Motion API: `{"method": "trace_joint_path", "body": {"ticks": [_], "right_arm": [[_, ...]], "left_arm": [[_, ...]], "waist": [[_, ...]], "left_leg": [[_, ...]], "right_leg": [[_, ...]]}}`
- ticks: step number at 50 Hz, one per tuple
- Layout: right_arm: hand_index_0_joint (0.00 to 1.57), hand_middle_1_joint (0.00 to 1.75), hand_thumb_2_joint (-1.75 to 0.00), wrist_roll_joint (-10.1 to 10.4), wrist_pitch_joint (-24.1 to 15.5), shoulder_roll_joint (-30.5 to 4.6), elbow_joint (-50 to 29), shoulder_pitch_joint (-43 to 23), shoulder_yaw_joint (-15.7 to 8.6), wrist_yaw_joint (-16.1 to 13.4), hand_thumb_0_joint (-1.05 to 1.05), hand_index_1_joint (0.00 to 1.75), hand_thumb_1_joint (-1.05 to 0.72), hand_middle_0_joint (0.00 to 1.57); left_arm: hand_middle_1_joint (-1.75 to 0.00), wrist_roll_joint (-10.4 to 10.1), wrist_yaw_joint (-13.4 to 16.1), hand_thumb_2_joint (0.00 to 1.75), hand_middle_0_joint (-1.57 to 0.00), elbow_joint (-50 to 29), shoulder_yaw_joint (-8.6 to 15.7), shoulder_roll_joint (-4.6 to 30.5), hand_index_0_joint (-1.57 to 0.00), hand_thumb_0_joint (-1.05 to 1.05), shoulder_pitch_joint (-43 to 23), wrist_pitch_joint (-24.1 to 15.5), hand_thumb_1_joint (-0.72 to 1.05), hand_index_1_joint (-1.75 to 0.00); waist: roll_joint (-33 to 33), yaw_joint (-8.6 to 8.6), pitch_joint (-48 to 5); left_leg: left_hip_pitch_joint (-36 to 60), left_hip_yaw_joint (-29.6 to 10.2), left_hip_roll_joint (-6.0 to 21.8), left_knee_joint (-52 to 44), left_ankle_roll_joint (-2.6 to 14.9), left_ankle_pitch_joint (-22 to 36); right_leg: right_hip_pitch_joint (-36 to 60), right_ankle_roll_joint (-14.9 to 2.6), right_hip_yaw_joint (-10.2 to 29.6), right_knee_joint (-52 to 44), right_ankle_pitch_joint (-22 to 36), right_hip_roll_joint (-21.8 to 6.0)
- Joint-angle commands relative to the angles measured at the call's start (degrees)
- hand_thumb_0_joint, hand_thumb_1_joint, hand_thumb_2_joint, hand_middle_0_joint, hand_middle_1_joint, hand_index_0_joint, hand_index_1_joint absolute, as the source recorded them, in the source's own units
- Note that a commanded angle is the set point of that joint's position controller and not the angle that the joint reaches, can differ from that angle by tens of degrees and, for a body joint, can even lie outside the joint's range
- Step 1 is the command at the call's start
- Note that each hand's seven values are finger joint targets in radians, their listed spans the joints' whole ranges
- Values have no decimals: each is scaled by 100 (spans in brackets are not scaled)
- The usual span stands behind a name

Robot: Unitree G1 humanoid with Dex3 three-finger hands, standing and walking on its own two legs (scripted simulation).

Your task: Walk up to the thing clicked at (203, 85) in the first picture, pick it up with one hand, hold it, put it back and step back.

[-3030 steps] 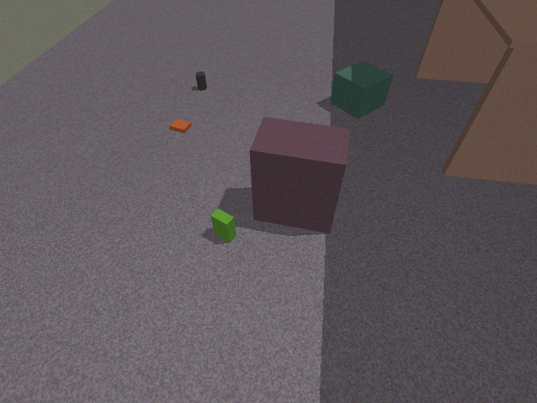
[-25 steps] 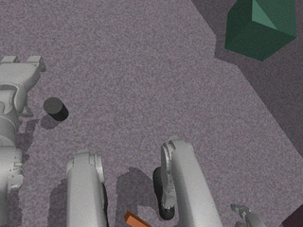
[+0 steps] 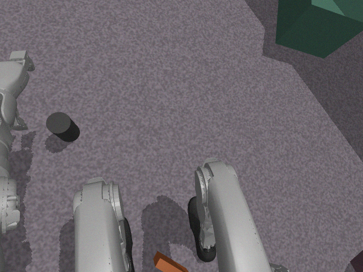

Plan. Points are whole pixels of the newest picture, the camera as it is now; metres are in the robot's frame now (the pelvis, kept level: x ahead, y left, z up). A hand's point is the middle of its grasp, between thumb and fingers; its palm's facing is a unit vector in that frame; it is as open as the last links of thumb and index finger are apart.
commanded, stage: withdraw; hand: left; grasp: from above
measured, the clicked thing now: (64, 128) +0.50 +0.27 -0.33
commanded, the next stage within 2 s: none
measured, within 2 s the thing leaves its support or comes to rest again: neither
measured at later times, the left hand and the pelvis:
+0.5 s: hand (18, 110) +0.48 +0.30 -0.13, palm faces -0.42 -0.03 -0.91, open 13.9 cm; pelvis -0.01 +0.00 +0.00, yaw +1 degrees
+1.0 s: hand (26, 108) +0.48 +0.28 -0.11, palm faces -0.43 -0.02 -0.90, open 13.7 cm; pelvis +0.00 +0.00 +0.01, yaw +1 degrees
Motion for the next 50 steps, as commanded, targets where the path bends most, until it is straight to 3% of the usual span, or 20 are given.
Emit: {"method": "trace_joint_path", "body": {"ticks": [1, 4, 7, 10, 13, 16, 22, 24, 25, 28, 29, 33, 36, 39, 42, 46, 48, 50], "right_arm": [[20, 30, -90, 115, 9, -1487, -204, 1113, -506, -124, 0, 30, -91, 20], [20, 30, -90, 130, 26, -1474, -236, 992, -423, -144, 0, 30, -91, 20], [20, 30, -90, 88, -11, -1438, -245, 867, -349, -114, 0, 30, -91, 20], [20, 30, -90, 26, -51, -1460, -258, 768, -299, -92, 0, 30, -91, 20], [20, 30, -90, -36, -105, -1485, -271, 736, -355, -53, 0, 30, -92, 20], [20, 30, -90, -68, -169, -1524, -217, 798, -418, -36, 0, 30, -92, 20], [20, 30, -90, -116, -257, -1574, -46, 947, -548, -62, 0, 30, -92, 20], [20, 30, -90, -126, -251, -1593, -34, 959, -538, -86, 0, 30, -91, 20], [20, 30, -90, -107, -237, -1629, -68, 999, -559, -90, 0, 30, -91, 20], [20, 30, -90, -18, -160, -1667, -224, 1089, -587, -92, 0, 30, -92, 20], [20, 30, -90, 6, -112, -1633, -275, 1048, -592, -97, 0, 30, -92, 20], [20, 30, -90, 71, -9, -1526, -316, 937, -532, -118, 0, 30, -91, 20], [20, 30, -90, 96, -6, -1470, -308, 853, -483, -116, 0, 30, -92, 20], [20, 30, -90, 131, -67, -1516, -308, 831, -461, -122, 0, 30, -92, 20], [20, 30, -90, 94, -142, -1460, -203, 910, -441, -127, 0, 30, -92, 20], [20, 30, -90, 7, -214, -1500, -125, 958, -466, -128, 0, 30, -91, 20], [20, 30, -90, -17, -228, -1534, -143, 1043, -511, -108, 0, 30, -91, 20], [20, 30, -90, 7, -187, -1607, -175, 1086, -563, -102, 0, 30, -91, 20]], "left_arm": [[-100, -205, 5, 97, -9, -798, -48, 850, -10, 0, -1458, 26, -50, -99], [-98, -113, 109, 95, -11, -758, 59, 1120, -12, 0, -1644, -30, -49, -98], [-96, 24, 303, 93, -14, -325, 36, 979, -15, 0, -1550, -90, -46, -95], [-94, 236, 527, 92, -15, 25, 215, 1332, -16, 0, -1610, -167, -45, -94], [-96, 364, 667, 95, -13, -157, 333, 1473, -13, 0, -1953, -252, -48, -96], [-97, 328, 776, 96, -12, -457, 279, 1330, -12, 0, -2353, -295, -50, -97], [-101, 218, 725, 99, -9, -291, -2, 1028, -10, 0, -2730, -256, -52, -100], [-101, 201, 713, 98, -10, -431, 35, 1123, -10, 0, -2727, -230, -51, -100], [-100, 240, 711, 98, -11, -549, 124, 1318, -12, 0, -2653, -207, -49, -99], [-99, 226, 661, 98, -11, -966, 369, 1690, -11, 0, -2401, -45, -50, -99], [-98, 198, 626, 98, -12, -1002, 379, 1639, -12, 0, -2221, 20, -49, -98], [-93, 37, 394, 93, -15, -658, 444, 1646, -16, 0, -1640, 178, -44, -93], [-93, -64, 150, 92, -15, -415, 181, 1189, -16, 0, -1306, 125, -45, -93], [-93, -136, 35, 92, -16, -422, 40, 945, -16, 0, -1397, -89, -44, -93], [-96, -92, 102, 94, -13, -631, -119, 753, -14, 0, -1936, -360, -47, -95], [-96, 164, 541, 95, -13, -929, 40, 1105, -13, 0, -2536, -526, -48, -96], [-95, 317, 754, 94, -14, -995, 116, 1192, -14, 0, -2652, -411, -46, -95], [-94, 409, 920, 94, -15, -1019, 355, 1515, -15, 0, -2547, -218, -45, -94]], "waist": [[1178, -100, -3443], [1035, -29, -3346], [982, -40, -3293], [1116, 4, -3192], [1485, -28, -3501], [1567, -149, -3798], [1574, -384, -3680], [1685, -306, -3816], [1773, -184, -4097], [1905, 31, -4736], [1861, 61, -4812], [1267, 87, -3967], [922, 2, -3337], [744, -114, -3156], [985, -235, -3124], [1580, -153, -3735], [1966, -113, -4166], [2170, 49, -4630]], "left_leg": [[3054, 159, -98, -1917, 35, 725], [2979, 202, -110, -1887, 59, 840], [2970, 265, -128, -1817, 59, 1013], [2835, 350, -171, -1775, 56, 900], [3126, 352, -164, -1725, 16, 906], [3229, 374, -161, -1639, 16, 849], [3193, 318, -136, -1565, 3, 362], [3211, 321, -152, -1598, -7, 345], [3385, 296, -159, -1652, -23, 414], [3772, 294, -161, -1724, -36, 942], [3802, 294, -155, -1775, -35, 1044], [3116, 316, -166, -1813, 81, 748], [2788, 263, -139, -1861, 117, 474], [2613, 200, -127, -1817, 113, 334], [2754, 214, -119, -1779, 61, 315], [3378, 231, -129, -1770, -39, 543], [3923, 227, -122, -1830, -97, 918], [4228, 232, -145, -1925, -112, 1269]], "right_leg": [[1924, -550, -474, -1479, 843, 225], [1993, -555, -428, -1520, 903, 220], [1991, -557, -419, -1464, 1038, 241], [1981, -558, -381, -1432, 938, 227], [1886, -566, -386, -1301, 967, 219], [1816, -546, -404, -1285, 964, 208], [1587, -545, -435, -1301, 572, 199], [1606, -543, -455, -1270, 555, 186], [1703, -557, -466, -1227, 611, 182], [2090, -565, -456, -1191, 1041, 166], [2161, -566, -457, -1201, 1114, 187], [2171, -526, -398, -1418, 852, 225], [1970, -524, -406, -1501, 602, 248], [1810, -529, -422, -1476, 487, 236], [1695, -538, -421, -1459, 512, 240], [1670, -562, -425, -1298, 724, 192], [1704, -580, -449, -1235, 1011, 169], [1886, -595, -442, -1230, 1242, 161]]}}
